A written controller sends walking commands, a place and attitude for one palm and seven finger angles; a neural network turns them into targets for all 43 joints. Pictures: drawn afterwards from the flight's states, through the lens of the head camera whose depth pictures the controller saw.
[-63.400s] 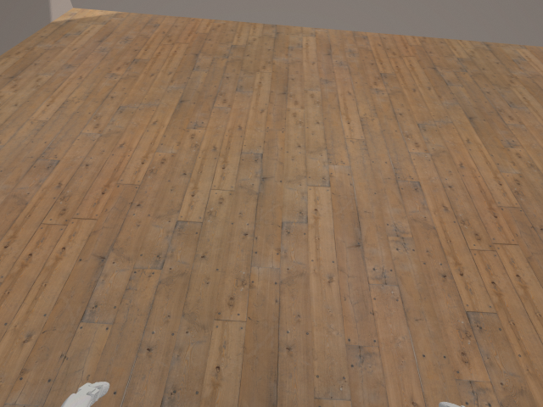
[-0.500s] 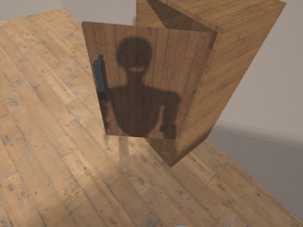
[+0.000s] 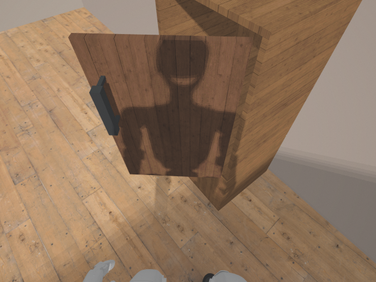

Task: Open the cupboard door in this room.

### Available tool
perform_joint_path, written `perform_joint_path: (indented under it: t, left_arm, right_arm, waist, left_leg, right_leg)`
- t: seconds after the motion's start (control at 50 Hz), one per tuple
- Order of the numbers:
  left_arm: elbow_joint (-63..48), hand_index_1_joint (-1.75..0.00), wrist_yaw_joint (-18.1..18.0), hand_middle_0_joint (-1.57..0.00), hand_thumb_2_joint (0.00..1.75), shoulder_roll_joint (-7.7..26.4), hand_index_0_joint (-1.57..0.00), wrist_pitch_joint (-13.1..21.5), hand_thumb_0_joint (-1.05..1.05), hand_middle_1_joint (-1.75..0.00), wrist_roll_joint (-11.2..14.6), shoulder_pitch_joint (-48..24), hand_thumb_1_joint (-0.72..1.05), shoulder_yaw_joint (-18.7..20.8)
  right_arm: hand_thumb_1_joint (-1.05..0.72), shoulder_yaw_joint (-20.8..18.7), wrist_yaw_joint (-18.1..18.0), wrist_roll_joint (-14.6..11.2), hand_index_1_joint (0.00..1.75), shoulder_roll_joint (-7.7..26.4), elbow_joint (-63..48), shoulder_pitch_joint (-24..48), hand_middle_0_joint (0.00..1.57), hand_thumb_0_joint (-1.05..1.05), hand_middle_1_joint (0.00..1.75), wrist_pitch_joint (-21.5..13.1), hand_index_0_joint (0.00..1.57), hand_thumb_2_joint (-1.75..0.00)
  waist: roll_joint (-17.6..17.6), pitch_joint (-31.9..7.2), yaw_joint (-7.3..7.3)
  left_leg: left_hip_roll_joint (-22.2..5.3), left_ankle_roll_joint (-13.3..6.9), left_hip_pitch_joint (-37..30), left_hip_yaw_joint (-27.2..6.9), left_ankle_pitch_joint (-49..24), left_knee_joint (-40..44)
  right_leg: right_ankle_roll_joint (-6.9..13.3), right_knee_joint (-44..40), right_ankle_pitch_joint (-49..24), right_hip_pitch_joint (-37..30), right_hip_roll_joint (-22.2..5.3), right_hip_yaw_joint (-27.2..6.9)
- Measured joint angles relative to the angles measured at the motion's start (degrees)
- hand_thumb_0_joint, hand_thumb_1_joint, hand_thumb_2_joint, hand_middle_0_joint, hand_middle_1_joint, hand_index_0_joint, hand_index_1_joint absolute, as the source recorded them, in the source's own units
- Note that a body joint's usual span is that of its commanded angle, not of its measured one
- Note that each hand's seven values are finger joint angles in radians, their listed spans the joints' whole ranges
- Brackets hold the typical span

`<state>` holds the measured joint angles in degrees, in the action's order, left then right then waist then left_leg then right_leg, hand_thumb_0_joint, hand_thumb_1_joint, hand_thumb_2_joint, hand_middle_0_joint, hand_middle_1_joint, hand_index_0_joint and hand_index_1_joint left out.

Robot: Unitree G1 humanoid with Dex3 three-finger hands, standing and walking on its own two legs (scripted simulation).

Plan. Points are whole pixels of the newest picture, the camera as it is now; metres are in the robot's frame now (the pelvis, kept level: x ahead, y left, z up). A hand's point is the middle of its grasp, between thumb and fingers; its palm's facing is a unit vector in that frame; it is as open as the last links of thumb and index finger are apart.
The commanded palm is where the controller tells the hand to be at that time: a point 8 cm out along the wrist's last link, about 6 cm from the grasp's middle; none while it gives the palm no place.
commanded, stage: come to a stop and stand still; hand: left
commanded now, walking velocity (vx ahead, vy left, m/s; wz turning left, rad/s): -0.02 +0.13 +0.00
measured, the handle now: (108, 106) +0.51 +0.22 +0.05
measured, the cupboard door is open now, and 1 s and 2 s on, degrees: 49 49 49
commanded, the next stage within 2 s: look again from close up in 0.52 s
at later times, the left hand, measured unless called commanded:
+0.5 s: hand out of the picture -0.06 +0.22 -0.16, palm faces +0.06 -0.98 -0.17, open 7.4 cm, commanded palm none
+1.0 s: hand out of the picture +0.01 +0.17 -0.16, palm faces +0.01 -0.97 -0.25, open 7.2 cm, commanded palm none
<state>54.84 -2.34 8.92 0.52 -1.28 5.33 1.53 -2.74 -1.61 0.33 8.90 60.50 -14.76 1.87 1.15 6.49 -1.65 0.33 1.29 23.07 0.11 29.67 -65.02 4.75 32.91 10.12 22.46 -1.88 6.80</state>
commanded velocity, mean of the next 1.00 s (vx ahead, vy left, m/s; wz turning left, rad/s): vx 0.05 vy -0.03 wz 0.00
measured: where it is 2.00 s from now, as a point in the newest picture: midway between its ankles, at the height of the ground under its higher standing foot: outside the picture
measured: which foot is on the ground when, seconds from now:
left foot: up 0.00-0.24, down 0.26-1.00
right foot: down 0.00-0.26, up 0.28-0.64, down 0.66-1.00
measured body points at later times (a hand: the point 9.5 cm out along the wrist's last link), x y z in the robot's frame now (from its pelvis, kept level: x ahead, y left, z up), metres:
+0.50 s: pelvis -0.04 +0.04 +0.02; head -0.04 +0.06 +0.47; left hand -0.06 +0.27 -0.15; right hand -0.07 -0.18 -0.13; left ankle -0.06 +0.14 -0.73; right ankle -0.07 -0.08 -0.66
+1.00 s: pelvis -0.03 -0.01 +0.01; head -0.03 -0.04 +0.45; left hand +0.01 +0.22 -0.14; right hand -0.04 -0.22 -0.17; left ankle -0.06 +0.11 -0.73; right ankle -0.06 -0.09 -0.73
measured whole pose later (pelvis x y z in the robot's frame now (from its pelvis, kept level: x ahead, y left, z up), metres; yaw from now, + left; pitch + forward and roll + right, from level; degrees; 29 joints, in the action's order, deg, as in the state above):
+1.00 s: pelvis -0.03 -0.01 +0.01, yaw -1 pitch -1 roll +1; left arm 61.8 -2.5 8.3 1.9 -0.5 14.2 -0.1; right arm 0.6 -1.9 1.0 8.7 63.1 -17.3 -0.2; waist -2.8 0.3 -0.5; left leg -0.6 0.1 10.8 2.5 18.5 -30.0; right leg 3.0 30.8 19.6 10.5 1.5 3.0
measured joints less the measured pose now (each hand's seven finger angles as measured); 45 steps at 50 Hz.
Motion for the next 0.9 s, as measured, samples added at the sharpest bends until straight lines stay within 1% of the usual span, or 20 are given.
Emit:
perform_joint_path:
  t: [0.06,0.12,0.2,0.24,0.26,0.3,0.32,0.38,0.44,0.48,0.52,0.58,0.62,0.64,0.66,0.7,0.72,0.76,0.84,0.9]
  left_arm:
    - [-0.1,-0.3,0.0,-0.2,0.9,0.4,-0.2,-0.7,0.0,-0.3,-0.1,1.5,0.91,0.6]
    - [-0.1,-0.3,0.4,-0.21,0.9,1.5,-0.2,-1.3,-0.01,-0.3,-0.5,3.2,0.91,0.9]
    - [0.1,-0.3,0.7,-0.2,0.9,3.2,-0.2,-2.3,0.0,-0.3,-1.0,6.0,0.91,1.4]
    - [0.8,-0.3,0.7,-0.2,0.9,4.0,-0.2,-2.9,0.0,-0.3,-0.8,7.7,0.91,1.7]
    - [1.3,-0.3,0.6,-0.2,0.9,4.4,-0.2,-3.2,0.0,-0.3,-0.6,8.4,0.91,1.8]
    - [2.7,-0.3,0.6,-0.2,0.9,4.9,-0.2,-4.1,0.0,-0.3,0.0,9.5,0.91,1.9]
    - [3.2,-0.3,0.8,-0.2,0.9,4.9,-0.2,-4.3,0.0,-0.3,0.0,10.1,0.91,1.9]
    - [3.8,-0.3,1.8,-0.2,0.9,4.2,-0.19,-3.9,0.0,-0.3,-0.3,11.5,0.91,2.0]
    - [4.4,-0.3,2.3,-0.2,0.9,3.4,-0.19,-2.9,0.0,-0.3,-0.4,13.0,0.91,2.0]
    - [5.1,-0.3,2.4,-0.2,0.9,2.7,-0.19,-2.7,0.0,-0.3,-0.5,13.7,0.91,1.8]
    - [5.9,-0.3,2.5,-0.2,0.9,2.0,-0.19,-2.9,0.0,-0.3,-0.4,13.7,0.91,1.4]
    - [6.5,-0.3,2.4,-0.2,0.9,0.9,-0.19,-2.7,0.0,-0.3,0.0,12.3,0.91,0.7]
    - [6.6,-0.3,1.9,-0.2,0.9,0.4,-0.19,-2.2,0.01,-0.3,0.0,11.0,0.92,0.4]
    - [6.7,-0.3,1.3,-0.2,0.9,0.5,-0.2,-1.3,0.01,-0.3,0.0,10.6,0.92,0.1]
    - [6.5,-0.3,0.8,-0.2,0.9,0.7,-0.2,-0.2,0.02,-0.3,0.1,10.4,0.93,-0.3]
    - [6.6,-0.3,0.4,-0.2,0.9,-0.7,-0.2,0.7,0.02,-0.3,0.1,9.3,0.93,-1.2]
    - [6.7,-0.3,0.4,-0.2,0.9,-1.3,-0.2,0.9,0.02,-0.3,0.0,9.0,0.94,-1.5]
    - [6.9,-0.3,0.2,-0.2,0.9,-1.7,-0.2,1.5,0.02,-0.3,0.2,8.8,0.94,-1.6]
    - [7.6,-0.3,-0.7,-0.2,0.9,-0.5,-0.2,1.0,0.01,-0.3,0.7,8.7,0.93,-1.1]
    - [7.4,-0.3,-0.6,-0.2,0.9,-0.4,-0.2,0.5,0.01,-0.3,0.7,8.3,0.94,-1.2]
  right_arm:
    - [-0.91,-0.5,0.5,0.4,0.3,1.3,-2.2,3.3,0.19,0.01,0.3,0.5,0.2,-0.9]
    - [-0.91,-0.6,1.0,0.7,0.3,2.2,-3.8,5.2,0.19,0.0,0.3,0.6,0.2,-0.9]
    - [-0.91,-0.2,1.7,0.5,0.3,2.2,-5.0,5.5,0.19,0.0,0.3,0.1,0.2,-0.9]
    - [-0.91,0.3,1.8,0.5,0.3,1.7,-5.2,4.4,0.19,0.0,0.3,-0.7,0.2,-0.9]
    - [-0.91,0.5,1.7,0.5,0.3,1.3,-5.1,3.6,0.19,0.0,0.3,-1.2,0.2,-0.9]
    - [-0.91,1.2,1.4,1.1,0.3,-0.1,-4.6,1.6,0.19,0.0,0.3,-1.3,0.2,-0.9]
    - [-0.91,1.6,1.2,1.3,0.3,-0.7,-4.3,0.2,0.19,0.0,0.3,-1.1,0.2,-0.9]
    - [-0.93,2.3,0.5,1.3,0.3,-1.3,-2.2,-3.2,0.2,0.01,0.3,-1.0,0.2,-0.9]
    - [-0.93,2.9,0.4,1.0,0.3,-2.0,-0.6,-5.4,0.2,0.01,0.3,-1.4,0.2,-0.9]
    - [-0.92,3.0,0.3,1.1,0.3,-2.5,0.0,-6.4,0.2,0.01,0.3,-1.9,0.2,-0.9]
    - [-0.92,3.0,0.1,1.2,0.3,-2.9,0.4,-7.2,0.2,0.01,0.3,-2.5,0.2,-0.9]
    - [-0.91,3.0,-0.1,1.5,0.3,-3.3,1.1,-7.8,0.2,0.01,0.3,-3.0,0.2,-0.9]
    - [-0.91,3.0,-0.1,1.4,0.3,-3.4,1.8,-8.2,0.2,0.01,0.3,-2.9,0.2,-0.9]
    - [-0.91,3.0,0.2,0.9,0.3,-3.2,2.2,-8.3,0.2,0.01,0.3,-2.8,0.2,-0.9]
    - [-0.91,2.9,0.6,0.7,0.3,-2.9,2.2,-7.9,0.2,0.01,0.3,-2.2,0.2,-0.9]
    - [-0.91,2.3,1.1,0.7,0.3,-1.1,1.8,-6.1,0.2,0.01,0.3,-1.2,0.2,-0.9]
    - [-0.91,2.0,1.2,0.8,0.3,-0.4,1.4,-5.6,0.2,0.01,0.3,-1.1,0.2,-0.9]
    - [-0.91,2.0,1.3,0.7,0.3,0.2,1.1,-5.2,0.2,0.01,0.3,-1.4,0.2,-0.9]
    - [-0.91,2.9,0.8,0.5,0.3,-1.8,1.6,-5.0,0.19,0.01,0.3,-2.4,0.2,-0.9]
    - [-0.91,3.5,0.3,0.8,0.3,-2.0,1.6,-4.5,0.19,0.01,0.3,-2.7,0.2,-0.9]
  waist:
    - [0.5,-1.0,1.23]
    - [1.0,-1.9,2.65]
    - [1.7,-3.7,4.18]
    - [1.9,-5.0,4.37]
    - [2.0,-5.5,4.08]
    - [2.9,-6.0,3.56]
    - [2.7,-6.5,3.26]
    - [1.9,-7.4,3.18]
    - [2.1,-7.4,3.35]
    - [2.3,-7.3,2.88]
    - [2.3,-6.8,1.99]
    - [1.6,-5.6,0.42]
    - [1.0,-4.9,-0.23]
    - [0.9,-4.7,0.16]
    - [0.9,-4.6,0.66]
    - [-3.3,-2.7,0.0]
    - [-5.2,-2.1,-0.71]
    - [-6.8,-1.9,-1.52]
    - [-3.2,-4.1,-0.77]
    - [-3.1,-5.9,0.28]
  left_leg:
    - [-0.9,0.8,2.4,-0.4,-3.4,1.6]
    - [-1.4,0.9,1.3,0.0,-4.7,7.5]
    - [-1.1,-0.1,-3.8,1.4,-4.1,19.5]
    - [-0.7,-0.8,-9.1,2.6,-6.5,29.7]
    - [-0.6,-1.3,-10.8,2.7,-9.3,33.9]
    - [-0.1,-2.0,-11.7,2.8,-12.2,35.5]
    - [-0.2,-2.2,-12.2,2.5,-12.8,36.5]
    - [-0.4,-2.6,-13.5,1.6,-15.0,40.7]
    - [-0.1,-2.8,-14.0,2.0,-16.7,43.5]
    - [0.0,-2.7,-13.9,2.5,-17.2,44.3]
    - [-0.1,-2.5,-13.7,2.7,-17.4,44.7]
    - [-0.6,-1.9,-12.9,2.7,-17.4,44.1]
    - [-1.1,-1.1,-11.9,2.6,-16.6,42.3]
    - [-1.3,-0.6,-10.4,3.0,-15.5,39.9]
    - [-1.6,-0.4,-8.1,3.7,-13.2,35.9]
    - [-3.5,-0.8,-4.7,1.8,-9.2,28.9]
    - [-3.8,-1.0,-3.9,1.1,-8.4,27.2]
    - [-3.3,-1.4,-3.9,1.3,-8.1,26.1]
    - [-1.6,-1.7,-8.5,2.1,-9.3,29.8]
    - [-1.2,-1.6,-10.3,2.1,-9.8,31.8]
  right_leg:
    - [-0.1,-1.7,-1.8,0.5,-0.3,-0.3]
    - [-0.4,-2.8,-3.2,1.0,-0.6,-0.6]
    - [-1.1,-4.5,-5.2,1.6,-0.8,-0.7]
    - [-1.8,-4.7,-5.5,2.0,-0.4,-0.8]
    - [-2.5,-3.5,-3.6,2.6,-0.4,-0.7]
    - [-4.1,1.6,5.2,3.7,0.0,-2.7]
    - [-4.3,5.1,7.1,4.5,0.6,-3.9]
    - [-4.8,16.9,6.4,6.3,1.9,-6.6]
    - [-5.3,25.6,5.3,6.7,1.6,-7.3]
    - [-5.5,27.1,6.3,5.8,1.1,-6.9]
    - [-5.7,24.5,8.5,3.8,0.4,-6.0]
    - [-5.6,14.5,13.2,-0.7,0.0,-4.7]
    - [-5.4,5.4,12.1,-4.6,0.3,-4.2]
    - [-5.1,0.7,7.7,-6.2,0.4,-4.6]
    - [-4.3,-2.2,7.7,-6.6,0.5,-5.7]
    - [-3.0,-1.0,8.0,-5.8,3.4,-4.8]
    - [-2.7,-0.9,7.9,-6.1,4.3,-4.0]
    - [-2.4,-0.6,8.1,-6.9,5.1,-3.0]
    - [-2.1,0.5,10.0,-9.3,3.9,-3.5]
    - [-2.1,-0.4,10.1,-10.7,3.6,-3.5]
